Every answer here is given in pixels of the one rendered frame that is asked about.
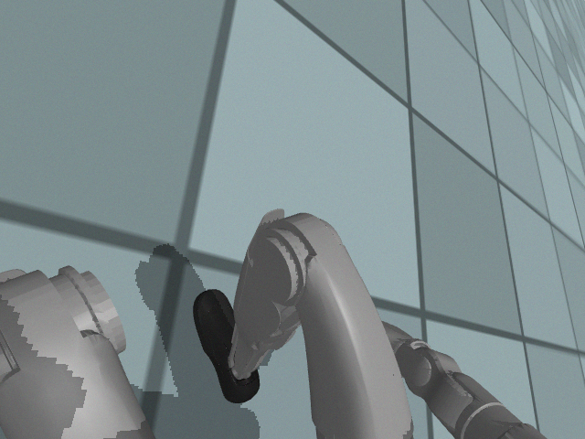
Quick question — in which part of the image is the right robot arm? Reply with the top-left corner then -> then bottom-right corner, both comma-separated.
395,338 -> 547,439

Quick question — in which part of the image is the right robot foot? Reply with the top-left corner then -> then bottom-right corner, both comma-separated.
193,289 -> 260,403

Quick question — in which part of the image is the right robot hand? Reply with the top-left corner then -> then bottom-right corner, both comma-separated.
382,321 -> 413,354

